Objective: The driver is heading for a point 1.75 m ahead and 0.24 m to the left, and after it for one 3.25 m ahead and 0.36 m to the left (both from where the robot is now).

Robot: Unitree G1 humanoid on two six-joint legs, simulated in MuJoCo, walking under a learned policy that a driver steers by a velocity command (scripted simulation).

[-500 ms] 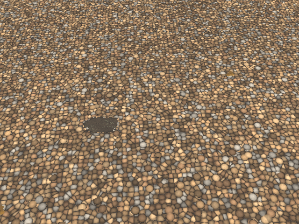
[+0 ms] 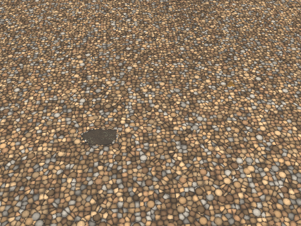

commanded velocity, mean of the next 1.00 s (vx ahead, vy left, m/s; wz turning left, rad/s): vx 0.00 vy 0.00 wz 0.00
